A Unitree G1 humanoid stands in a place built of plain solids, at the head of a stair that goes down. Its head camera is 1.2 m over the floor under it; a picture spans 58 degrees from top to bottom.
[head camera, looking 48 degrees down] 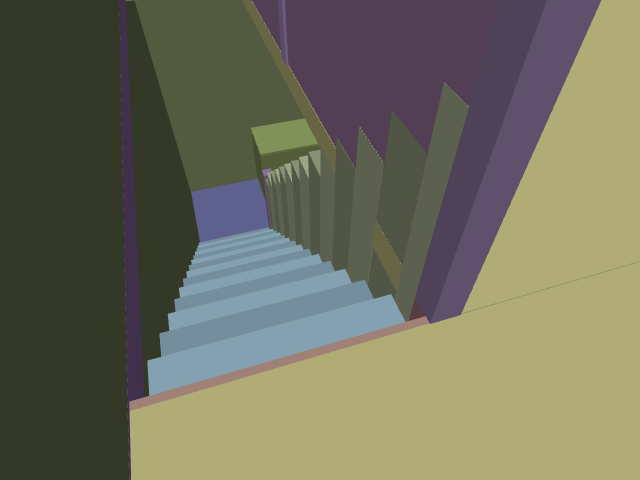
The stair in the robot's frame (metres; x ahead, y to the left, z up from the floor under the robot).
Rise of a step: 0.21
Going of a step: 0.24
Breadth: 0.93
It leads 18 degrees to the left of straight ahead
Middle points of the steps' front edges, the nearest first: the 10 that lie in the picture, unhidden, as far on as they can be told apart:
0.62 0.09 0.00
0.84 0.16 -0.21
1.07 0.23 -0.42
1.30 0.31 -0.62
1.52 0.38 -0.83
1.75 0.45 -1.04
1.98 0.52 -1.25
2.21 0.60 -1.46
2.43 0.67 -1.66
2.66 0.74 -1.87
